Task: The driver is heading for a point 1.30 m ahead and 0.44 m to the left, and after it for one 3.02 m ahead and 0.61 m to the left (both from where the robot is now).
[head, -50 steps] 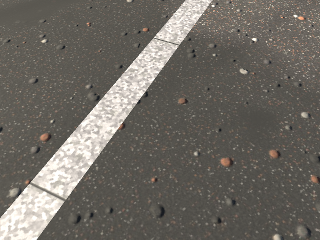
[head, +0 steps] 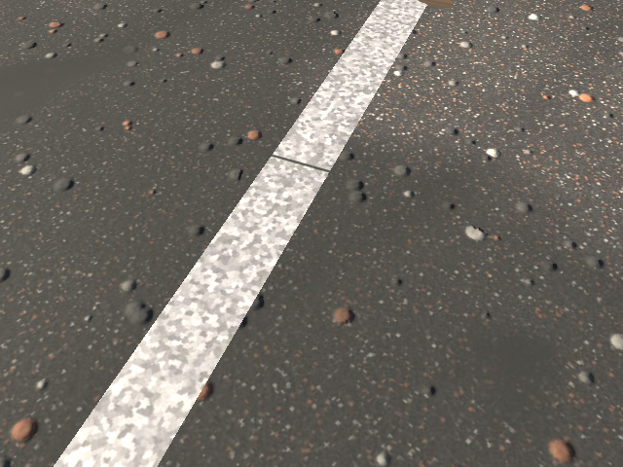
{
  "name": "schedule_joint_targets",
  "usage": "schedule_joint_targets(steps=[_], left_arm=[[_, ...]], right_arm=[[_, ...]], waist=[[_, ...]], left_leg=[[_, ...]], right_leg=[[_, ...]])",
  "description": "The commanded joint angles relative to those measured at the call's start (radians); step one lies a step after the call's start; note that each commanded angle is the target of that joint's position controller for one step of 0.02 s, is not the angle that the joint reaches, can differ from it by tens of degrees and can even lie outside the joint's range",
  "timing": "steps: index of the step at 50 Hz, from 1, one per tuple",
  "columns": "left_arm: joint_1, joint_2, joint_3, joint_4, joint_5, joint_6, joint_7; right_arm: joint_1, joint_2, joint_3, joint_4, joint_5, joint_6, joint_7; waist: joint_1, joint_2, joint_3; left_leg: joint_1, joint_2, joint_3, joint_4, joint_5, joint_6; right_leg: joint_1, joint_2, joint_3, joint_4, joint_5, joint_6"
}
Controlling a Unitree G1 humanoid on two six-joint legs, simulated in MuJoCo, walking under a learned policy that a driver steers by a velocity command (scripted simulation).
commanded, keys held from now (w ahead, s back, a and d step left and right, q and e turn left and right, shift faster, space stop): w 0.38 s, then w+q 0.62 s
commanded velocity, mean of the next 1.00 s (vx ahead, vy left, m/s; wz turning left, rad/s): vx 0.50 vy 0.00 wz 0.24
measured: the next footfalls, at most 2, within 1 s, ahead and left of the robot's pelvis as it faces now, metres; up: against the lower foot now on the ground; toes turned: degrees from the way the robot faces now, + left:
right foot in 0.30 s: +0.34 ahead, -0.17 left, +0.00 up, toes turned -2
left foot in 0.90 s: +0.62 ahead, +0.09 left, +0.00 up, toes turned +17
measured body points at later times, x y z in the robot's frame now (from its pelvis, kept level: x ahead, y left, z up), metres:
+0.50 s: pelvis +0.27 -0.09 +0.00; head +0.29 -0.10 +0.45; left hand +0.34 +0.18 -0.12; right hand +0.35 -0.35 -0.14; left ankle +0.25 +0.07 -0.65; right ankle +0.30 -0.17 -0.74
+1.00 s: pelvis +0.53 +0.00 -0.02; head +0.57 +0.01 +0.43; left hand +0.53 +0.28 -0.15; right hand +0.75 -0.22 -0.13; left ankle +0.58 +0.08 -0.75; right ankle +0.43 -0.18 -0.63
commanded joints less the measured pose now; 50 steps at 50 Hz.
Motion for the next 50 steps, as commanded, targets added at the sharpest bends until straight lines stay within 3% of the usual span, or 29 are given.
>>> schedule_joint_targets(steps=[1, 6, 9, 11, 13, 14, 15, 16, 17, 18, 19, 20, 21, 22, 24, 26, 29, 33, 38, 41, 43, 44, 45, 46, 47, 48, 49, 50], left_arm=[[0.031, 0.043, 0.013, -0.044, 0.012, 0.005, 0.007], [-0.156, 0.029, 0.006, -0.093, 0.001, -0.006, -0.009], [-0.237, 0.033, 0.002, -0.124, -0.008, -0.011, -0.027], [-0.261, 0.045, 0.003, -0.143, -0.01, -0.019, -0.04], [-0.212, 0.07, 0.013, -0.141, -0.009, -0.027, -0.048], [-0.128, 0.096, 0.028, -0.12, -0.007, -0.03, -0.047], [0.048, 0.147, 0.055, -0.066, -0.007, -0.032, -0.042], [0.255, 0.241, 0.079, -0.029, 0.005, -0.03, -0.032], [0.298, 0.287, 0.088, -0.006, 0.012, -0.024, -0.043], [0.265, 0.177, 0.059, -0.018, 0.009, -0.027, -0.045], [0.17, 0.133, 0.044, -0.039, 0.006, -0.029, -0.043], [0.082, 0.11, 0.034, -0.058, 0.009, -0.028, -0.044], [0.039, 0.083, 0.027, -0.063, 0.013, -0.028, -0.047], [0.029, 0.075, 0.025, -0.054, 0.022, -0.033, -0.048], [0.053, 0.068, 0.027, -0.026, 0.025, -0.04, -0.047], [0.076, 0.089, 0.034, -0.006, 0.03, -0.042, -0.037], [0.099, 0.099, 0.037, 0.01, 0.033, -0.037, -0.02], [0.113, 0.112, 0.036, 0.021, 0.027, -0.031, -0.002], [0.193, 0.13, 0.044, 0.058, 0.014, -0.002, 0.008], [0.159, 0.161, 0.052, 0.044, 0.008, 0.018, 0.015], [0.129, 0.192, 0.061, 0.028, 0.007, 0.031, 0.025], [0.102, 0.2, 0.061, 0.016, 0.002, 0.036, 0.026], [0.098, 0.192, 0.055, -0.007, 0.007, 0.026, 0.026], [0.19, 0.023, 0.005, -0.062, 0.029, -0.011, 0.003], [0.115, 0.101, 0.017, -0.082, -0.007, -0.064, -0.019], [0.015, 0.137, 0.027, -0.115, -0.041, -0.082, -0.026], [-0.003, 0.13, 0.026, -0.12, -0.028, -0.084, -0.021], [-0.01, 0.137, 0.036, -0.111, 0.0, -0.074, -0.01]], right_arm=[[-0.037, -0.134, -0.022, -0.056, 0.001, -0.016, -0.02], [0.061, -0.162, -0.026, -0.032, 0.019, -0.001, -0.035], [0.11, -0.166, -0.028, -0.01, 0.024, 0.011, -0.035], [0.119, -0.171, -0.032, -0.002, 0.024, 0.021, -0.038], [0.1, -0.187, -0.038, -0.004, 0.026, 0.031, -0.04], [0.075, -0.189, -0.038, -0.01, 0.024, 0.036, -0.041], [0.063, -0.163, -0.028, -0.019, 0.015, 0.04, -0.04], [0.064, -0.121, -0.007, -0.055, -0.006, 0.036, -0.041], [0.184, 0.007, 0.026, -0.05, 0.011, 0.01, -0.03], [0.128, -0.118, -0.001, -0.041, 0.035, -0.012, -0.028], [0.033, -0.169, -0.016, -0.071, 0.05, -0.024, -0.025], [-0.006, -0.159, -0.016, -0.075, 0.047, -0.021, -0.033], [-0.025, -0.143, -0.022, -0.076, 0.033, -0.01, -0.038], [-0.002, -0.122, -0.024, -0.073, 0.033, 0.005, -0.038], [0.022, -0.087, -0.025, -0.064, 0.039, 0.031, -0.039], [-0.017, -0.084, -0.031, -0.081, 0.039, 0.044, -0.042], [-0.092, -0.081, -0.039, -0.113, 0.03, 0.046, -0.039], [-0.212, -0.064, -0.033, -0.159, 0.023, 0.042, -0.02], [-0.349, -0.042, -0.022, -0.243, 0.024, 0.041, 0.011], [-0.348, -0.058, -0.032, -0.281, 0.029, 0.042, 0.031], [-0.225, -0.107, -0.059, -0.272, 0.032, 0.048, 0.034], [-0.074, -0.159, -0.088, -0.238, 0.034, 0.049, 0.027], [0.088, -0.249, -0.125, -0.204, 0.029, 0.057, 0.004], [0.066, -0.351, -0.14, -0.228, 0.028, 0.054, -0.008], [0.111, -0.276, -0.115, -0.228, 0.012, 0.048, -0.009], [0.078, -0.209, -0.1, -0.226, 0.007, 0.04, -0.011], [-0.007, -0.17, -0.088, -0.241, 0.019, 0.033, -0.007], [-0.078, -0.135, -0.076, -0.262, 0.024, 0.031, -0.006]], waist=[[0.045, 0.072, 0.052], [-0.023, 0.081, 0.056], [-0.052, 0.091, 0.077], [-0.047, 0.098, 0.082], [-0.008, 0.117, 0.057], [0.045, 0.121, 0.011], [0.119, 0.101, -0.097], [0.182, -0.035, -0.268], [0.115, -0.312, -0.368], [0.136, -0.181, -0.308], [0.118, -0.115, -0.182], [0.084, -0.019, -0.126], [0.06, 0.013, -0.072], [0.033, -0.027, -0.062], [0.017, -0.029, -0.033], [0.017, -0.019, -0.001], [0.028, -0.009, 0.02], [0.063, -0.009, 0.058], [0.108, 0.006, 0.104], [0.072, -0.025, 0.074], [-0.008, -0.073, -0.02], [-0.092, -0.061, -0.1], [-0.16, 0.035, -0.189], [-0.036, 0.309, -0.29], [-0.091, 0.203, -0.403], [-0.096, 0.154, -0.264], [-0.039, 0.042, -0.157], [0.002, 0.009, -0.11]], left_leg=[[-0.085, 0.291, -0.228, -0.203, 0.055, 0.179], [0.019, 0.273, -0.166, -0.182, 0.071, 0.128], [0.109, 0.306, -0.172, -0.141, 0.056, 0.123], [0.171, 0.338, -0.186, -0.1, 0.065, 0.113], [0.199, 0.354, -0.192, -0.033, 0.164, 0.096], [0.191, 0.329, -0.167, 0.065, 0.325, 0.077], [0.132, 0.269, -0.119, 0.269, 0.435, 0.05], [-0.08, 0.194, -0.053, 0.62, 0.195, 0.008], [-0.473, 0.023, -0.077, 0.915, -0.403, -0.041], [-0.582, 0.081, -0.198, 1.039, -0.422, -0.02], [-0.621, 0.131, -0.181, 1.042, -0.322, -0.002], [-0.567, 0.181, -0.161, 1.004, -0.229, -0.008], [-0.531, 0.208, -0.157, 0.951, -0.169, -0.013], [-0.471, 0.231, -0.167, 0.917, -0.137, -0.019], [-0.447, 0.229, -0.171, 0.883, -0.11, -0.03], [-0.509, 0.218, -0.194, 0.84, -0.042, -0.035], [-0.58, 0.2, -0.214, 0.711, 0.091, -0.045], [-0.557, 0.187, -0.143, 0.505, 0.237, -0.041], [-0.633, 0.18, -0.069, 0.387, 0.162, -0.015], [-0.527, 0.129, 0.017, 0.358, 0.026, 0.024], [-0.32, 0.051, 0.074, 0.367, -0.064, 0.066], [-0.101, 0.016, 0.069, 0.293, -0.012, 0.102], [0.206, 0.119, -0.133, 0.235, -0.006, 0.161], [0.556, 0.408, -0.739, 0.144, -0.041, 0.375], [0.62, 0.446, -0.91, 0.02, -0.108, 0.394], [0.527, 0.401, -0.73, 0.022, -0.064, 0.323], [0.349, 0.35, -0.586, 0.016, 0.024, 0.272], [0.205, 0.309, -0.495, 0.003, 0.107, 0.238]], right_leg=[[-0.041, -0.044, 0.005, -0.138, 0.15, 0.028], [-0.008, 0.01, -0.041, -0.455, 0.31, 0.039], [-0.012, 0.027, -0.047, -0.544, 0.268, 0.033], [-0.005, 0.036, -0.046, -0.589, 0.199, 0.011], [0.087, 0.06, -0.063, -0.629, 0.125, -0.018], [0.211, 0.092, -0.091, -0.652, 0.108, -0.039], [0.443, 0.102, -0.091, -0.653, 0.119, -0.072], [0.759, -0.106, 0.153, -0.646, 0.136, -0.148], [1.053, -0.282, 0.609, -0.784, -0.056, -0.29], [1.005, -0.259, 0.633, -0.832, -0.122, -0.252], [0.873, -0.23, 0.475, -0.841, -0.038, -0.208], [0.735, -0.196, 0.347, -0.867, 0.08, -0.186], [0.634, -0.159, 0.257, -0.907, 0.134, -0.171], [0.571, -0.143, 0.196, -0.936, 0.17, -0.166], [0.52, -0.117, 0.1, -0.973, 0.239, -0.165], [0.517, -0.112, 0.027, -0.988, 0.318, -0.156], [0.548, -0.109, -0.05, -1.004, 0.347, -0.14], [0.569, -0.096, -0.146, -1.029, 0.326, -0.107], [0.755, -0.154, -0.2, -0.964, 0.42, -0.099], [0.788, -0.165, -0.248, -0.843, 0.735, -0.076], [0.77, -0.157, -0.272, -0.634, 1.045, -0.056], [0.695, -0.124, -0.287, -0.433, 1.03, -0.03], [0.453, -0.072, -0.286, -0.126, 0.718, 0.013], [-0.011, 0.165, -0.194, 0.282, -0.283, 0.079], [-0.136, 0.164, 0.053, 0.377, -0.355, 0.049], [-0.205, 0.106, 0.058, 0.339, -0.277, 0.018], [-0.167, 0.055, 0.048, 0.22, -0.192, 0.012], [-0.091, 0.022, 0.035, 0.125, -0.156, 0.021]])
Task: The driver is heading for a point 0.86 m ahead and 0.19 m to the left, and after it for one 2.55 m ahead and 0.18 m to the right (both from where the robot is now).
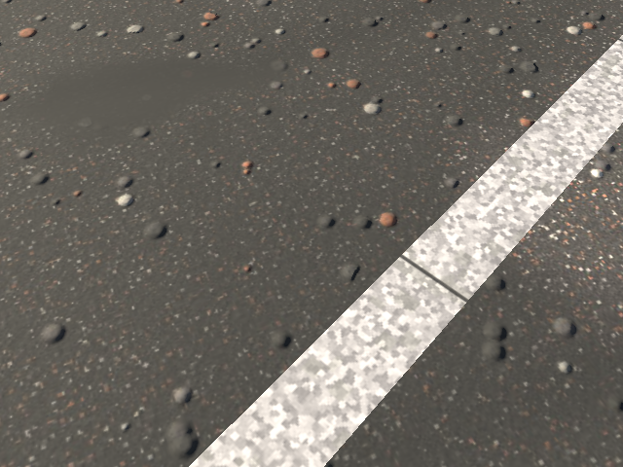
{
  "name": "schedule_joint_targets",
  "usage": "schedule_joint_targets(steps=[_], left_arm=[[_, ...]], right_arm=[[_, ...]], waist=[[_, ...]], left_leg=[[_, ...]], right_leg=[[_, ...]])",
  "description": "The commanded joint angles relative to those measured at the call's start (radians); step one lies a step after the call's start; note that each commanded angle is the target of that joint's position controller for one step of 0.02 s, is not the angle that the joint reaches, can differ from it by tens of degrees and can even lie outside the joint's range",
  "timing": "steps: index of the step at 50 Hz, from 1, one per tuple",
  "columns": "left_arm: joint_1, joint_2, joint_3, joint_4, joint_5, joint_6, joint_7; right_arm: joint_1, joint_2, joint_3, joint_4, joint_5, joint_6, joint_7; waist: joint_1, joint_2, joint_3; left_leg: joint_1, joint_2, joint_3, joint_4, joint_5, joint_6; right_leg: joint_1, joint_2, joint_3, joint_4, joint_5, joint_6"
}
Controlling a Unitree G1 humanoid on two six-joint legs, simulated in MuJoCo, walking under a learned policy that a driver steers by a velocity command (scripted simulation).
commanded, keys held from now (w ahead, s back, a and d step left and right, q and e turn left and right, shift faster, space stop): w+q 0.94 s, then w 0.06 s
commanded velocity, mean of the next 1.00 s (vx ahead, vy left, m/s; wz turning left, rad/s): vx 0.50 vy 0.00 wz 0.58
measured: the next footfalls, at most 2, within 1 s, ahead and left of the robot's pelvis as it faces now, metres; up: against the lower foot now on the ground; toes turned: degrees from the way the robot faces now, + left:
right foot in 0.38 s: +0.40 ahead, -0.11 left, +0.00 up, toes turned +17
left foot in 0.90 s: +0.54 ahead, +0.25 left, +0.00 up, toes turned +35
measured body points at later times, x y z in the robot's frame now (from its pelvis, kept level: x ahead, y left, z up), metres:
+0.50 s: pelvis +0.28 -0.03 +0.01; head +0.30 -0.03 +0.46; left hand +0.37 +0.27 -0.08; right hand +0.43 -0.28 -0.11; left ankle +0.15 +0.06 -0.63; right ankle +0.36 -0.12 -0.73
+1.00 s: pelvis +0.48 +0.12 +0.00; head +0.52 +0.16 +0.44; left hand +0.38 +0.40 -0.13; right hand +0.79 +0.01 -0.08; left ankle +0.51 +0.22 -0.73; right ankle +0.45 -0.09 -0.63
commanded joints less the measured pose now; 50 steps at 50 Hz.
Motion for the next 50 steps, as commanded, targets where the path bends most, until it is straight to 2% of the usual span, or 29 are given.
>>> schedule_joint_targets(steps=[1, 3, 7, 10, 13, 16, 18, 19, 20, 21, 22, 23, 24, 25, 26, 27, 30, 33, 36, 40, 41, 43, 44, 45, 46, 47, 48, 49, 50], left_arm=[[-0.039, 0.128, 0.036, -0.111, 0.023, -0.026, 0.005], [-0.014, 0.105, 0.037, -0.127, 0.032, -0.002, 0.006], [-0.16, 0.074, 0.027, -0.181, 0.042, 0.014, 0.013], [-0.262, 0.057, 0.019, -0.214, 0.029, 0.009, 0.005], [-0.325, 0.081, 0.024, -0.248, 0.017, -0.001, -0.008], [-0.312, 0.117, 0.038, -0.26, 0.015, -0.019, -0.021], [-0.184, 0.144, 0.056, -0.231, 0.018, -0.029, -0.017], [-0.052, 0.185, 0.071, -0.214, 0.035, -0.033, -0.01], [0.098, 0.269, 0.092, -0.199, 0.054, -0.027, -0.001], [0.137, 0.252, 0.092, -0.169, 0.032, -0.014, -0.01], [0.084, 0.154, 0.068, -0.194, 0.02, -0.007, -0.008], [0.037, 0.117, 0.055, -0.203, 0.022, 0.005, -0.004], [-0.01, 0.1, 0.046, -0.201, 0.028, 0.012, -0.005], [-0.037, 0.078, 0.038, -0.195, 0.032, 0.013, -0.007], [-0.05, 0.089, 0.039, -0.189, 0.036, 0.01, -0.008], [-0.049, 0.088, 0.042, -0.182, 0.031, 0.005, -0.011], [-0.033, 0.125, 0.056, -0.155, 0.03, -0.004, -0.011], [-0.018, 0.152, 0.063, -0.133, 0.029, 0.003, -0.006], [0.008, 0.173, 0.066, -0.115, 0.022, 0.016, 0.001], [0.052, 0.208, 0.075, -0.088, 0.003, 0.035, 0.002], [0.052, 0.218, 0.079, -0.085, -0.002, 0.042, 0.002], [0.043, 0.25, 0.088, -0.086, -0.011, 0.054, 0.008], [0.032, 0.257, 0.089, -0.088, -0.015, 0.062, 0.012], [0.034, 0.233, 0.078, -0.093, -0.012, 0.064, 0.017], [0.07, 0.13, 0.043, -0.122, 0.04, 0.057, 0.013], [0.103, 0.076, 0.014, -0.186, 0.032, 0.02, 0.0], [-0.017, 0.181, 0.037, -0.19, -0.011, -0.008, -0.013], [-0.052, 0.182, 0.036, -0.199, -0.028, -0.018, -0.018], [-0.051, 0.167, 0.032, -0.184, -0.008, -0.017, -0.01]], right_arm=[[0.052, -0.08, -0.016, -0.063, -0.003, -0.014, -0.009], [0.049, -0.11, -0.022, -0.069, -0.003, -0.016, -0.016], [0.118, -0.152, -0.034, -0.065, 0.005, -0.012, -0.041], [0.162, -0.15, -0.033, -0.061, 0.01, -0.003, -0.047], [0.202, -0.148, -0.032, -0.051, 0.014, 0.005, -0.049], [0.203, -0.149, -0.033, -0.056, 0.013, 0.013, -0.056], [0.166, -0.13, -0.027, -0.073, 0.01, 0.017, -0.057], [0.143, -0.083, -0.01, -0.093, 0.002, 0.012, -0.052], [0.234, -0.023, 0.009, -0.116, 0.007, 0.004, -0.052], [0.302, -0.057, 0.013, -0.127, 0.026, -0.002, -0.052], [0.247, -0.152, -0.009, -0.107, 0.031, 0.003, -0.051], [0.161, -0.168, -0.015, -0.121, 0.019, 0.011, -0.05], [0.121, -0.152, -0.016, -0.133, 0.007, 0.016, -0.048], [0.101, -0.133, -0.02, -0.137, 0.001, 0.021, -0.045], [0.127, -0.109, -0.017, -0.142, 0.012, 0.026, -0.039], [0.131, -0.088, -0.012, -0.142, 0.014, 0.032, -0.036], [0.085, -0.073, -0.008, -0.168, 0.008, 0.039, -0.037], [0.03, -0.063, -0.003, -0.18, 0.008, 0.034, -0.025], [-0.075, -0.046, 0.007, -0.205, 0.008, 0.025, -0.005], [-0.165, -0.051, 0.008, -0.251, 0.013, 0.026, 0.018], [-0.167, -0.06, 0.003, -0.259, 0.012, 0.027, 0.021], [-0.108, -0.098, -0.016, -0.258, 0.005, 0.033, 0.022], [0.007, -0.132, -0.038, -0.231, 0.005, 0.036, 0.019], [0.188, -0.192, -0.072, -0.18, 0.008, 0.041, 0.006], [0.297, -0.284, -0.093, -0.157, 0.015, 0.047, -0.017], [0.255, -0.343, -0.088, -0.195, 0.013, 0.028, -0.008], [0.267, -0.237, -0.06, -0.19, 0.005, 0.016, -0.001], [0.233, -0.194, -0.045, -0.175, 0.002, 0.007, 0.0], [0.16, -0.165, -0.032, -0.182, 0.003, 0.002, -0.001]], waist=[[0.006, -0.025, -0.122], [0.039, 0.013, -0.102], [-0.006, 0.034, -0.066], [-0.051, 0.08, -0.063], [-0.075, 0.1, -0.06], [-0.053, 0.122, -0.066], [0.02, 0.14, -0.11], [0.085, 0.097, -0.218], [0.089, -0.113, -0.374], [0.064, -0.342, -0.41], [0.081, -0.189, -0.267], [0.084, -0.099, -0.162], [0.06, -0.058, -0.09], [0.04, -0.055, -0.045], [0.013, -0.109, -0.038], [0.012, -0.113, -0.036], [0.012, -0.076, -0.032], [0.027, -0.063, -0.037], [0.068, -0.06, -0.011], [0.088, -0.066, 0.028], [0.078, -0.07, 0.027], [0.026, -0.104, -0.029], [-0.046, -0.1, -0.093], [-0.134, -0.066, -0.185], [-0.129, 0.153, -0.27], [-0.051, 0.306, -0.435], [-0.123, 0.13, -0.39], [-0.103, 0.109, -0.259], [-0.054, 0.01, -0.183]], left_leg=[[0.34, 0.275, -0.419, -0.303, 0.19, 0.203], [0.231, 0.257, -0.378, -0.327, 0.277, 0.213], [0.153, 0.19, -0.289, -0.334, 0.279, 0.164], [0.153, 0.159, -0.286, -0.309, 0.167, 0.119], [0.211, 0.189, -0.36, -0.261, 0.106, 0.106], [0.293, 0.222, -0.457, -0.177, 0.086, 0.09], [0.281, 0.183, -0.463, -0.071, 0.159, 0.057], [0.193, 0.133, -0.405, 0.127, 0.147, 0.022], [-0.1, 0.003, -0.264, 0.464, -0.117, -0.053], [-0.339, 0.01, -0.222, 0.671, -0.456, -0.074], [-0.411, 0.076, -0.24, 0.767, -0.379, -0.083], [-0.406, 0.112, -0.199, 0.777, -0.291, -0.089], [-0.372, 0.14, -0.182, 0.735, -0.231, -0.092], [-0.334, 0.167, -0.178, 0.687, -0.194, -0.086], [-0.291, 0.185, -0.166, 0.666, -0.169, -0.088], [-0.276, 0.194, -0.15, 0.651, -0.156, -0.094], [-0.325, 0.205, -0.147, 0.565, -0.075, -0.111], [-0.33, 0.207, -0.128, 0.414, 0.063, -0.114], [-0.289, 0.193, -0.073, 0.246, 0.176, -0.104], [-0.273, 0.175, -0.02, 0.126, 0.109, -0.071], [-0.252, 0.161, -0.002, 0.106, 0.061, -0.054], [-0.119, 0.093, 0.058, 0.084, -0.047, -0.012], [0.036, 0.046, 0.086, 0.038, -0.041, 0.018], [0.312, 0.014, 0.07, -0.014, 0.024, 0.059], [0.619, 0.239, -0.266, -0.001, 0.102, 0.132], [0.846, 0.433, -0.854, -0.194, -0.171, 0.337], [0.81, 0.42, -0.789, -0.263, -0.203, 0.269], [0.683, 0.391, -0.635, -0.26, -0.13, 0.226], [0.522, 0.351, -0.518, -0.258, -0.013, 0.189]], right_leg=[[-0.331, -0.086, 0.08, -0.042, 0.078, -0.002], [-0.274, -0.091, 0.065, -0.136, 0.09, 0.031], [-0.273, -0.05, 0.032, -0.416, 0.31, 0.07], [-0.213, 0.002, 0.029, -0.63, 0.468, 0.064], [-0.192, 0.027, 0.047, -0.72, 0.473, 0.052], [-0.145, 0.04, 0.067, -0.786, 0.37, 0.022], [0.036, 0.042, 0.045, -0.851, 0.355, -0.02], [0.267, -0.064, 0.129, -0.824, 0.354, -0.077], [0.643, -0.291, 0.448, -0.831, 0.287, -0.208], [0.734, -0.424, 0.791, -0.924, 0.056, -0.294], [0.616, -0.387, 0.698, -0.951, -0.069, -0.251], [0.481, -0.339, 0.534, -0.963, -0.014, -0.204], [0.352, -0.29, 0.422, -0.996, 0.087, -0.184], [0.267, -0.237, 0.323, -1.028, 0.165, -0.157], [0.212, -0.229, 0.268, -1.053, 0.208, -0.159], [0.186, -0.219, 0.219, -1.076, 0.259, -0.169], [0.205, -0.228, 0.112, -1.103, 0.404, -0.191], [0.253, -0.22, 0.009, -1.101, 0.487, -0.175], [0.276, -0.211, -0.076, -1.098, 0.483, -0.15], [0.368, -0.25, -0.123, -1.073, 0.516, -0.128], [0.392, -0.258, -0.139, -1.044, 0.593, -0.12], [0.418, -0.255, -0.182, -0.9, 0.934, -0.099], [0.398, -0.234, -0.213, -0.737, 1.064, -0.082], [0.268, -0.194, -0.238, -0.504, 1.014, -0.047], [-0.052, -0.124, -0.231, -0.162, 0.325, -0.002], [-0.393, 0.065, -0.03, 0.121, -0.212, 0.031], [-0.502, 0.005, 0.081, 0.162, -0.131, 0.012], [-0.521, -0.034, 0.06, 0.102, -0.04, -0.008], [-0.456, -0.081, 0.057, 0.019, 0.039, -0.006]])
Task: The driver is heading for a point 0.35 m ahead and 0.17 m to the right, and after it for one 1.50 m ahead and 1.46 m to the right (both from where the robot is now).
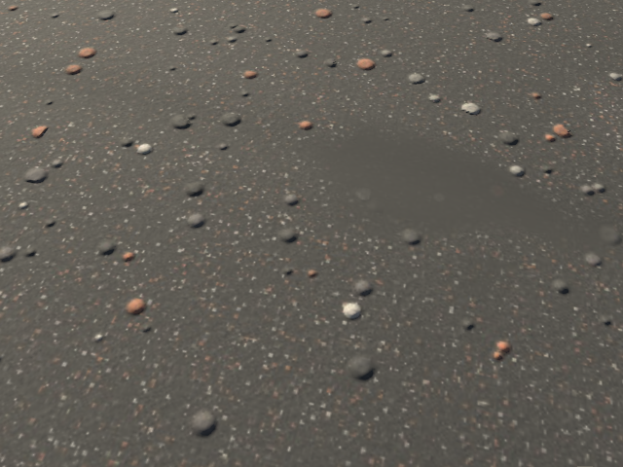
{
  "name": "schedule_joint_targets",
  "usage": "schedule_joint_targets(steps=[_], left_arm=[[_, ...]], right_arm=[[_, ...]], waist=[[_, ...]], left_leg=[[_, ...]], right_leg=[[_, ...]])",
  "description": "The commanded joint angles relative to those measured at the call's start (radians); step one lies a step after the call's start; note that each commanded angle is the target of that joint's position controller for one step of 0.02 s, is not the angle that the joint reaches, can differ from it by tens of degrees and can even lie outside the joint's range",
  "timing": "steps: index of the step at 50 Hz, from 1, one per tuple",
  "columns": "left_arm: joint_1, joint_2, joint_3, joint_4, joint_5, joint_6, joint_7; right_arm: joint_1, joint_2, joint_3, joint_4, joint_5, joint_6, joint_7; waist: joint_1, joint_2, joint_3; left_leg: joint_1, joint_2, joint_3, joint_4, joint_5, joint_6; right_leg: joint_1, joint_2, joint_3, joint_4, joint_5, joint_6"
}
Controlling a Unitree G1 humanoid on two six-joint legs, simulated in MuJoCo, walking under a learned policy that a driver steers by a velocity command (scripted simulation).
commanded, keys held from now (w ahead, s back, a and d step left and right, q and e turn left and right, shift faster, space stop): w+e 0.30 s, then e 0.70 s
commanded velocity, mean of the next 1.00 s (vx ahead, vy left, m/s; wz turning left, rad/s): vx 0.26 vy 0.00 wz -0.35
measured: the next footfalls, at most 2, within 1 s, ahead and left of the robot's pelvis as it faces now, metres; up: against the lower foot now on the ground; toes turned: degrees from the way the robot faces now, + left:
right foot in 0.44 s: +0.43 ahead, -0.15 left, +0.00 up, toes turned -9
left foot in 0.92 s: +0.51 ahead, +0.06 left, +0.00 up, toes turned -30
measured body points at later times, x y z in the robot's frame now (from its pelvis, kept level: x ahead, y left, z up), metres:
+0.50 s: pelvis +0.27 -0.05 -0.01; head +0.32 -0.05 +0.44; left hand +0.50 +0.18 -0.10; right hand +0.31 -0.34 -0.13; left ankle +0.10 +0.08 -0.66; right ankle +0.39 -0.14 -0.72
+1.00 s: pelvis +0.39 -0.02 +0.01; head +0.42 -0.02 +0.46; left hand +0.67 +0.16 -0.08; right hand +0.39 -0.33 -0.07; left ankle +0.47 +0.08 -0.72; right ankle +0.36 -0.13 -0.67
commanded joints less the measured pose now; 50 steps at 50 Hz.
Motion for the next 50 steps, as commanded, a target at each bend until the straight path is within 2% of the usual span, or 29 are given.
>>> schedule_joint_targets(steps=[1, 2, 3, 7, 12, 15, 16, 19, 20, 21, 22, 23, 24, 25, 26, 27, 28, 30, 33, 36, 39, 42, 44, 45, 46, 47, 48, 49, 50], left_arm=[[-0.044, 0.12, 0.021, -0.094, 0.017, -0.037, 0.003], [-0.01, 0.118, 0.022, -0.086, 0.015, -0.023, -0.001], [0.018, 0.109, 0.021, -0.072, 0.015, -0.01, -0.003], [-0.045, 0.069, 0.012, -0.078, 0.017, 0.022, 0.001], [-0.156, 0.041, 0.002, -0.103, 0.004, 0.013, -0.018], [-0.224, 0.027, -0.005, -0.137, 0.002, 0.009, -0.036], [-0.239, 0.022, -0.007, -0.148, 0.007, 0.006, -0.044], [-0.226, 0.035, -0.001, -0.18, 0.024, -0.002, -0.071], [-0.178, 0.056, 0.009, -0.178, 0.027, -0.001, -0.075], [-0.079, 0.088, 0.025, -0.16, 0.027, 0.0, -0.074], [0.049, 0.132, 0.047, -0.135, 0.026, -0.001, -0.065], [0.144, 0.215, 0.066, -0.133, 0.033, 0.005, -0.044], [0.094, 0.277, 0.065, -0.168, 0.048, 0.004, -0.036], [0.117, 0.201, 0.055, -0.186, 0.039, 0.02, -0.032], [0.051, 0.161, 0.044, -0.205, 0.033, 0.032, -0.025], [-0.003, 0.133, 0.037, -0.207, 0.017, 0.045, -0.021], [-0.035, 0.115, 0.029, -0.218, 0.013, 0.052, -0.013], [-0.084, 0.131, 0.034, -0.23, 0.03, 0.064, -0.011], [-0.09, 0.157, 0.046, -0.23, 0.033, 0.068, 0.001], [-0.102, 0.168, 0.052, -0.238, 0.018, 0.093, 0.02], [-0.111, 0.162, 0.051, -0.249, 0.016, 0.117, 0.032], [-0.095, 0.157, 0.052, -0.252, 0.019, 0.128, 0.031], [-0.108, 0.146, 0.049, -0.258, 0.01, 0.133, 0.031], [-0.101, 0.126, 0.044, -0.259, 0.005, 0.135, 0.032], [-0.057, 0.073, 0.029, -0.262, 0.014, 0.135, 0.029], [-0.06, 0.077, 0.031, -0.3, 0.009, 0.124, 0.024], [-0.046, 0.164, 0.056, -0.282, 0.027, 0.112, 0.021], [-0.035, 0.19, 0.071, -0.255, 0.014, 0.117, 0.019], [-0.015, 0.171, 0.071, -0.23, 0.01, 0.132, 0.025]], right_arm=[[0.105, -0.098, -0.026, -0.03, -0.01, -0.022, -0.008], [0.078, -0.091, -0.02, -0.035, -0.023, -0.027, -0.011], [0.066, -0.088, -0.019, -0.027, -0.024, -0.034, -0.013], [0.113, -0.106, -0.02, 0.032, -0.026, -0.056, -0.025], [0.136, -0.115, -0.016, 0.076, -0.032, -0.061, -0.037], [0.171, -0.123, -0.019, 0.112, -0.027, -0.057, -0.039], [0.169, -0.12, -0.018, 0.12, -0.026, -0.05, -0.042], [0.149, -0.145, -0.023, 0.122, -0.02, -0.021, -0.062], [0.139, -0.16, -0.027, 0.116, -0.017, -0.012, -0.072], [0.123, -0.169, -0.029, 0.108, -0.016, -0.002, -0.081], [0.101, -0.167, -0.025, 0.099, -0.012, 0.002, -0.087], [0.131, -0.126, -0.007, 0.074, -0.035, -0.009, -0.087], [0.299, -0.011, 0.031, 0.053, -0.056, -0.031, -0.062], [0.247, -0.135, 0.013, 0.075, -0.038, -0.045, -0.042], [0.129, -0.151, 0.008, 0.032, -0.003, -0.044, -0.038], [0.075, -0.137, 0.011, 0.02, -0.012, -0.034, -0.048], [0.05, -0.142, 0.007, 0.015, -0.027, -0.017, -0.06], [0.106, -0.122, 0.006, 0.019, -0.028, 0.013, -0.066], [0.128, -0.082, 0.018, 0.037, -0.038, 0.019, -0.084], [0.093, -0.087, 0.015, 0.038, -0.034, 0.029, -0.088], [0.024, -0.082, 0.013, 0.018, -0.026, 0.031, -0.081], [0.0, -0.09, 0.006, 0.008, -0.02, 0.011, -0.07], [0.042, -0.094, -0.004, 0.019, -0.017, -0.004, -0.062], [0.072, -0.116, -0.015, 0.029, -0.02, -0.01, -0.062], [0.082, -0.188, -0.031, 0.018, -0.04, -0.006, -0.069], [0.067, -0.244, -0.048, 0.03, -0.073, 0.01, -0.069], [0.051, -0.19, -0.038, 0.008, -0.071, 0.008, -0.069], [0.019, -0.14, -0.025, -0.006, -0.061, 0.009, -0.075], [-0.017, -0.117, -0.019, -0.013, -0.046, 0.013, -0.077]], waist=[[-0.048, 0.015, -0.154], [-0.02, 0.064, -0.145], [-0.006, 0.066, -0.144], [-0.023, 0.043, -0.076], [-0.079, 0.055, -0.024], [-0.111, 0.047, 0.015], [-0.113, 0.039, 0.029], [-0.09, 0.074, -0.016], [-0.065, 0.101, -0.062], [-0.016, 0.115, -0.12], [0.058, 0.092, -0.181], [0.086, -0.042, -0.298], [-0.036, -0.291, -0.475], [0.062, -0.111, -0.617], [0.063, -0.081, -0.49], [0.033, 0.031, -0.326], [0.01, 0.036, -0.238], [-0.057, -0.027, -0.169], [-0.067, -0.058, -0.203], [-0.054, -0.077, -0.251], [-0.03, -0.12, -0.212], [-0.013, -0.163, -0.193], [-0.043, -0.172, -0.194], [-0.054, -0.154, -0.192], [-0.027, 0.006, -0.219], [0.008, 0.314, -0.154], [-0.015, 0.251, -0.165], [-0.01, 0.166, -0.158], [0.003, 0.119, -0.141]], left_leg=[[0.438, 0.284, -0.418, -0.328, 0.126, 0.191], [0.354, 0.274, -0.378, -0.35, 0.204, 0.193], [0.322, 0.266, -0.337, -0.369, 0.259, 0.195], [0.287, 0.241, -0.179, -0.43, 0.355, 0.165], [0.336, 0.224, -0.049, -0.47, 0.271, 0.096], [0.433, 0.26, -0.018, -0.466, 0.283, 0.086], [0.462, 0.264, 0.002, -0.434, 0.358, 0.08], [0.527, 0.274, 0.034, -0.28, 0.72, 0.047], [0.545, 0.269, 0.039, -0.2, 0.875, 0.03], [0.54, 0.254, 0.048, -0.074, 0.975, 0.01], [0.469, 0.215, 0.077, 0.125, 0.924, -0.028], [0.244, 0.142, 0.093, 0.45, 0.508, -0.083], [-0.17, -0.073, -0.012, 0.871, -0.507, -0.166], [-0.191, -0.016, -0.198, 0.938, -0.459, -0.148], [-0.241, 0.034, -0.19, 0.891, -0.394, -0.13], [-0.257, 0.068, -0.15, 0.788, -0.342, -0.128], [-0.229, 0.089, -0.138, 0.721, -0.308, -0.133], [-0.114, 0.093, -0.123, 0.598, -0.284, -0.144], [-0.061, 0.069, -0.1, 0.426, -0.226, -0.177], [-0.039, 0.057, -0.118, 0.332, -0.109, -0.189], [-0.026, 0.041, -0.129, 0.219, -0.075, -0.181], [0.01, 0.023, -0.136, 0.084, -0.11, -0.163], [0.106, 0.02, -0.124, -0.107, -0.046, -0.137], [0.199, 0.066, -0.14, -0.217, 0.038, -0.113], [0.318, 0.275, -0.305, -0.253, 0.113, -0.034], [0.318, 0.438, -0.537, -0.301, 0.307, 0.131], [0.304, 0.486, -0.57, -0.293, 0.344, 0.191], [0.292, 0.427, -0.456, -0.268, 0.34, 0.157], [0.287, 0.359, -0.356, -0.25, 0.319, 0.109]], right_leg=[[-0.414, -0.076, 0.073, 0.027, 0.124, -0.016], [-0.344, -0.093, 0.075, 0.01, 0.15, -0.009], [-0.318, -0.097, 0.069, -0.013, 0.164, 0.002], [-0.387, -0.093, 0.06, -0.148, 0.337, 0.028], [-0.383, -0.037, 0.057, -0.429, 0.604, 0.006], [-0.419, -0.014, 0.047, -0.533, 0.61, -0.016], [-0.427, -0.005, 0.037, -0.569, 0.589, -0.025], [-0.361, 0.054, -0.042, -0.609, 0.466, -0.054], [-0.297, 0.089, -0.07, -0.607, 0.413, -0.068], [-0.186, 0.128, -0.088, -0.618, 0.386, -0.086], [-0.003, 0.148, -0.075, -0.704, 0.494, -0.116], [0.294, -0.024, 0.147, -0.678, 0.868, -0.193], [0.685, -0.338, 0.662, -0.644, 1.217, -0.461], [0.699, -0.299, 0.657, -0.693, 1.07, -0.443], [0.593, -0.25, 0.527, -0.715, 0.928, -0.387], [0.4, -0.19, 0.437, -0.765, 0.82, -0.334], [0.249, -0.166, 0.401, -0.797, 0.781, -0.316], [0.041, -0.112, 0.361, -0.86, 0.703, -0.306], [-0.018, -0.079, 0.304, -0.839, 0.844, -0.295], [-0.017, -0.053, 0.32, -0.826, 0.631, -0.253], [-0.037, -0.027, 0.378, -0.841, 0.32, -0.217], [0.011, -0.033, 0.452, -0.807, 0.306, -0.206], [0.034, -0.017, 0.483, -0.751, 0.368, -0.18], [0.0, 0.019, 0.468, -0.703, 0.328, -0.145], [-0.103, 0.095, 0.369, -0.53, 0.065, -0.088], [-0.307, 0.241, 0.154, -0.344, -0.168, -0.031], [-0.339, 0.166, 0.159, -0.115, -0.175, 0.012], [-0.333, 0.148, 0.158, -0.028, -0.111, 0.028], [-0.333, 0.136, 0.14, 0.018, -0.06, 0.049]])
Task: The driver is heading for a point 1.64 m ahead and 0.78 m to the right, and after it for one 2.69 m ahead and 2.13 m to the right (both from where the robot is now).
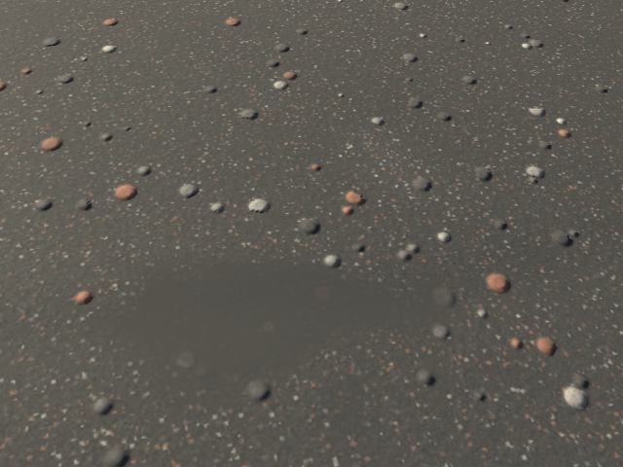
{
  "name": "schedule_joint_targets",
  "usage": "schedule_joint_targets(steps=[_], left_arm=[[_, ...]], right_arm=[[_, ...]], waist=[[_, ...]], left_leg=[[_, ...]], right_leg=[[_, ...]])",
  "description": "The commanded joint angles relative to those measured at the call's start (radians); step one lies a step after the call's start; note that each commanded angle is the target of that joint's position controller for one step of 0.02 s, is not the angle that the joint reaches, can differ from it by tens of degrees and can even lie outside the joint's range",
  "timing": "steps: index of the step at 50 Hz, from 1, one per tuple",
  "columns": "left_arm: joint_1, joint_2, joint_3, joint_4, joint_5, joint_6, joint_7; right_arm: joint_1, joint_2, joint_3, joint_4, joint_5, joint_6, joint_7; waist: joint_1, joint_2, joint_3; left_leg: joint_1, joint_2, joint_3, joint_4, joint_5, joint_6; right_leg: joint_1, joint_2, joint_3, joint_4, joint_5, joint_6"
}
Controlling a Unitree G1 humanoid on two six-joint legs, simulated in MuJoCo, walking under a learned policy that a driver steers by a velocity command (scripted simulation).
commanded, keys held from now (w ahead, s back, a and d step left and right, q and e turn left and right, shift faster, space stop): e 0.46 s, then w+e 0.54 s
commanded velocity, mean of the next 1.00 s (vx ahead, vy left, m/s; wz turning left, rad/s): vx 0.17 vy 0.00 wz -0.60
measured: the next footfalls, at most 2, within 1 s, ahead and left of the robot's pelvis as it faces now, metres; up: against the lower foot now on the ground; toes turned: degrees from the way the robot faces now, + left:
right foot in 0.32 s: +0.01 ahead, -0.14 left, +0.00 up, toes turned -14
left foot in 0.78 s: +0.15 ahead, +0.05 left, +0.00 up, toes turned -32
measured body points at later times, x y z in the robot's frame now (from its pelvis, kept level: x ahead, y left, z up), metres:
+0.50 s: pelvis -0.01 -0.04 +0.01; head +0.02 -0.08 +0.45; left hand +0.22 +0.19 -0.07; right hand +0.05 -0.36 -0.11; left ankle +0.02 +0.12 -0.65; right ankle -0.03 -0.13 -0.73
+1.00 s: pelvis +0.10 -0.06 +0.01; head +0.13 -0.05 +0.46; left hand +0.39 +0.08 -0.09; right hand -0.01 -0.33 -0.09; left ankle +0.11 +0.07 -0.73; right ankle +0.07 -0.23 -0.65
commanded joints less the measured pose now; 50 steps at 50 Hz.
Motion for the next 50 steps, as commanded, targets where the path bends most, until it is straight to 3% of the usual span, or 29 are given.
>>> schedule_joint_targets(steps=[1, 4, 8, 12, 15, 16, 17, 18, 19, 20, 21, 22, 23, 25, 26, 28, 34, 37, 38, 39, 40, 41, 42, 43, 44, 47, 50], left_arm=[[0.074, 0.126, 0.049, -0.031, -0.001, 0.009, 0.008], [0.019, 0.06, 0.028, -0.06, -0.013, 0.019, 0.002], [-0.041, 0.032, 0.014, -0.098, -0.008, 0.014, -0.013], [-0.023, 0.055, 0.024, -0.103, -0.008, 0.02, -0.028], [0.062, 0.052, 0.037, -0.074, -0.006, 0.022, -0.035], [0.097, 0.084, 0.05, -0.065, -0.003, 0.02, -0.027], [0.126, 0.209, 0.079, -0.084, 0.001, 0.014, -0.009], [0.121, 0.236, 0.075, -0.1, 0.037, -0.007, -0.018], [0.114, 0.191, 0.062, -0.094, 0.045, -0.027, -0.023], [0.067, 0.161, 0.052, -0.086, 0.033, -0.038, -0.018], [0.023, 0.136, 0.045, -0.089, 0.014, -0.038, -0.012], [-0.01, 0.123, 0.037, -0.091, -0.001, -0.033, -0.006], [-0.014, 0.119, 0.033, -0.092, 0.001, -0.029, 0.0], [0.023, 0.109, 0.031, -0.08, 0.0, -0.028, 0.009], [0.044, 0.11, 0.032, -0.076, -0.003, -0.031, 0.011], [0.062, 0.125, 0.035, -0.068, -0.004, -0.037, 0.014], [0.082, 0.154, 0.042, -0.052, -0.009, -0.048, 0.004], [0.051, 0.133, 0.032, -0.056, -0.013, -0.042, 0.0], [0.044, 0.107, 0.024, -0.06, -0.012, -0.042, 0.001], [0.029, 0.052, 0.008, -0.069, -0.009, -0.047, 0.001], [0.046, -0.021, -0.013, -0.098, -0.017, -0.054, 0.0], [0.016, 0.053, 0.003, -0.13, -0.026, -0.066, 0.002], [0.023, 0.106, 0.019, -0.111, -0.022, -0.068, 0.0], [0.045, 0.112, 0.026, -0.085, -0.014, -0.065, -0.004], [0.055, 0.105, 0.028, -0.074, -0.008, -0.064, -0.008], [0.021, 0.049, 0.015, -0.077, -0.009, -0.073, -0.024], [-0.016, 0.027, 0.006, -0.087, -0.011, -0.073, -0.029]], right_arm=[[-0.07, -0.125, -0.036, -0.093, 0.019, -0.007, -0.012], [-0.043, -0.131, -0.038, -0.082, 0.013, 0.011, -0.022], [-0.019, -0.173, -0.059, -0.069, 0.017, 0.025, -0.024], [-0.033, -0.201, -0.073, -0.059, 0.035, 0.024, -0.008], [-0.052, -0.19, -0.073, -0.044, 0.062, 0.02, -0.004], [0.0, -0.154, -0.065, -0.021, 0.054, 0.017, 0.0], [0.002, -0.082, -0.041, -0.054, 0.001, 0.016, 0.006], [-0.102, -0.103, -0.044, -0.101, 0.001, 0.011, -0.004], [-0.135, -0.146, -0.058, -0.098, 0.019, 0.012, -0.009], [-0.127, -0.152, -0.063, -0.087, 0.029, 0.015, -0.013], [-0.108, -0.147, -0.066, -0.066, 0.023, 0.018, -0.021], [-0.094, -0.152, -0.069, -0.062, 0.017, 0.021, -0.025], [-0.084, -0.143, -0.068, -0.058, 0.017, 0.02, -0.021], [-0.062, -0.125, -0.062, -0.05, 0.028, 0.012, -0.007], [-0.084, -0.12, -0.059, -0.054, 0.034, 0.007, -0.001], [-0.134, -0.116, -0.056, -0.07, 0.04, -0.008, 0.011], [-0.15, -0.114, -0.055, -0.072, 0.052, -0.066, 0.043], [-0.069, -0.11, -0.061, -0.05, 0.062, -0.086, 0.046], [-0.021, -0.118, -0.067, -0.035, 0.059, -0.09, 0.042], [0.082, -0.152, -0.078, -0.016, 0.05, -0.092, 0.033], [0.166, -0.23, -0.089, -0.004, 0.019, -0.088, 0.026], [0.167, -0.256, -0.1, 0.009, 0.008, -0.089, 0.036], [0.113, -0.194, -0.081, -0.007, 0.025, -0.089, 0.031], [0.079, -0.149, -0.067, -0.016, 0.035, -0.085, 0.024], [0.061, -0.133, -0.058, -0.021, 0.035, -0.081, 0.019], [0.078, -0.125, -0.048, -0.007, 0.018, -0.086, 0.012], [0.103, -0.133, -0.046, 0.018, 0.015, -0.086, 0.012]], waist=[[0.024, 0.154, -0.07], [-0.008, 0.196, -0.052], [-0.045, 0.239, -0.092], [-0.041, 0.259, -0.099], [0.013, 0.226, -0.099], [0.016, 0.135, -0.104], [-0.007, -0.189, -0.113], [0.048, -0.259, -0.126], [0.066, -0.15, -0.123], [0.033, -0.114, -0.092], [0.013, -0.071, -0.086], [-0.002, -0.081, -0.081], [-0.011, -0.093, -0.093], [-0.006, -0.09, -0.128], [0.013, -0.095, -0.112], [0.031, -0.127, -0.063], [0.039, -0.121, -0.026], [-0.023, -0.096, -0.017], [-0.051, -0.072, -0.026], [-0.095, -0.013, -0.065], [-0.09, 0.196, -0.107], [-0.079, 0.271, -0.015], [-0.059, 0.226, 0.055], [-0.045, 0.201, 0.076], [-0.036, 0.185, 0.069], [-0.047, 0.164, 0.07], [-0.059, 0.142, 0.07]], left_leg=[[0.188, 0.283, -0.223, -0.164, 0.371, 0.191], [0.211, 0.233, -0.1, -0.184, 0.378, 0.192], [0.262, 0.279, -0.054, -0.176, 0.388, 0.214], [0.234, 0.314, -0.024, -0.158, 0.375, 0.209], [0.18, 0.291, 0.035, -0.053, 0.302, 0.137], [0.078, 0.247, 0.1, 0.06, 0.181, 0.064], [-0.205, 0.124, 0.203, 0.376, -0.254, -0.045], [-0.351, 0.015, 0.068, 0.582, -0.464, -0.075], [-0.355, 0.036, -0.003, 0.676, -0.42, -0.067], [-0.358, 0.047, -0.02, 0.678, -0.333, -0.056], [-0.356, 0.055, -0.027, 0.65, -0.264, -0.057], [-0.334, 0.051, -0.026, 0.633, -0.214, -0.065], [-0.294, 0.034, -0.019, 0.642, -0.178, -0.071], [-0.282, 0.024, -0.008, 0.549, -0.105, -0.069], [-0.292, 0.021, -0.008, 0.472, -0.083, -0.065], [-0.282, 0.009, -0.017, 0.333, -0.075, -0.059], [-0.098, -0.03, -0.016, 0.081, -0.12, -0.024], [0.107, -0.034, -0.001, -0.085, -0.01, 0.005], [0.222, -0.014, -0.004, -0.134, 0.02, 0.018], [0.399, 0.099, -0.102, -0.154, -0.032, 0.053], [0.524, 0.301, -0.4, -0.254, -0.314, 0.148], [0.44, 0.424, -0.635, -0.333, -0.512, 0.235], [0.399, 0.399, -0.572, -0.34, -0.528, 0.231], [0.382, 0.343, -0.471, -0.34, -0.449, 0.197], [0.373, 0.311, -0.385, -0.343, -0.355, 0.171], [0.313, 0.255, -0.168, -0.373, -0.063, 0.152], [0.309, 0.241, -0.043, -0.379, 0.099, 0.162]], right_leg=[[-0.145, -0.078, -0.024, 0.307, 0.011, 0.058], [-0.142, -0.099, -0.097, 0.222, 0.082, 0.083], [-0.047, -0.147, -0.136, 0.005, 0.064, 0.081], [0.09, -0.144, -0.192, -0.182, 0.082, 0.041], [0.262, -0.105, -0.23, -0.462, 0.263, -0.032], [0.394, -0.125, -0.158, -0.545, 0.399, -0.068], [0.571, -0.395, 0.204, -0.556, 0.785, -0.173], [0.496, -0.534, 0.388, -0.577, 0.865, -0.368], [0.473, -0.488, 0.323, -0.593, 0.782, -0.363], [0.447, -0.427, 0.244, -0.586, 0.72, -0.305], [0.437, -0.378, 0.201, -0.579, 0.668, -0.256], [0.412, -0.355, 0.18, -0.579, 0.679, -0.239], [0.388, -0.338, 0.17, -0.578, 0.706, -0.238], [0.409, -0.305, 0.181, -0.622, 0.395, -0.237], [0.414, -0.301, 0.214, -0.657, 0.194, -0.24], [0.397, -0.307, 0.277, -0.698, 0.016, -0.245], [0.302, -0.288, 0.356, -0.682, -0.05, -0.25], [0.199, -0.242, 0.381, -0.637, -0.092, -0.216], [0.134, -0.205, 0.359, -0.584, -0.106, -0.186], [-0.001, -0.152, 0.293, -0.426, -0.152, -0.134], [-0.185, -0.027, 0.088, -0.127, -0.151, -0.071], [-0.34, -0.083, 0.049, 0.042, -0.124, -0.057], [-0.383, -0.136, 0.043, 0.128, -0.046, -0.046], [-0.385, -0.147, 0.026, 0.168, 0.023, -0.032], [-0.379, -0.16, 0.014, 0.187, 0.084, -0.024], [-0.343, -0.188, -0.022, 0.223, 0.251, -0.002], [-0.337, -0.2, -0.044, 0.148, 0.345, 0.023]])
